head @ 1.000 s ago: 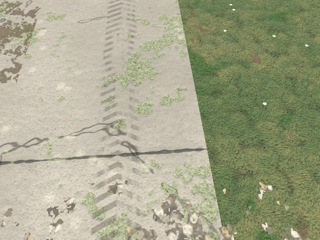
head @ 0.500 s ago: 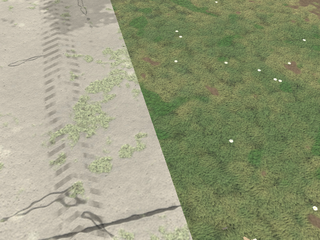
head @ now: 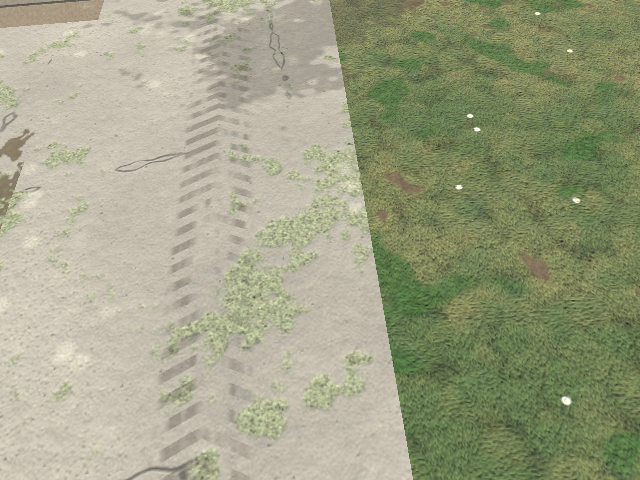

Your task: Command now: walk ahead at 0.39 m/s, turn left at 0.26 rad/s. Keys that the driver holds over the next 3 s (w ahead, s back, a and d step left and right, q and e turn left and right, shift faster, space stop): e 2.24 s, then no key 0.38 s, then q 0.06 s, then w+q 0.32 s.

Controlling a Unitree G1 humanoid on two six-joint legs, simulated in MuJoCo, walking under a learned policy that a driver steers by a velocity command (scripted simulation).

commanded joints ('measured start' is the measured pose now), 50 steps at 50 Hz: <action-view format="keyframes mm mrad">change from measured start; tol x32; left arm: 1 94 87 19 5 -13 -34 -4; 50 64 211 89 -79 -15 118 -3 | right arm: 1 43 5 2 -44 -11 6 8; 50 -174 -62 2 -142 13 65 -56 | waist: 1 -8 -126 -13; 15 -40 189 -328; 32 42 74 -75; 35 37 -408 28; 50 57 -157 -47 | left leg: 1 -129 16 -44 -2 48 -27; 11 150 -22 45 -563 263 -23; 15 621 467 -329 -594 1155 221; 18 333 325 -160 -766 597 169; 30 189 328 33 -788 172 147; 35 -202 22 224 -274 -305 -114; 50 -96 -8 -27 -221 -77 -101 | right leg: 1 125 -255 193 -167 558 -119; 11 122 -182 180 15 672 -89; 15 -221 76 92 666 -515 -4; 33 75 3 34 128 -117 -22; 35 64 -390 665 -202 -13 -166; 50 139 -181 515 -66 209 -208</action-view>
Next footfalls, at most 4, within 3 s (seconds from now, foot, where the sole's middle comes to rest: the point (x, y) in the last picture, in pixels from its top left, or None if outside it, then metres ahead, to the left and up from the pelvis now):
0.26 left None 0.23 0.10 -0.78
0.68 right None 0.12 -0.10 -0.78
1.20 left None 0.19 0.08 -0.78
1.64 right None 0.03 -0.07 -0.78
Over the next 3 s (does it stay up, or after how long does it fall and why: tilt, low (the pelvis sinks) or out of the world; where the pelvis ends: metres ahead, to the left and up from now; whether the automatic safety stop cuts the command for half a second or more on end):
stays up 0.13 -0.03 0.00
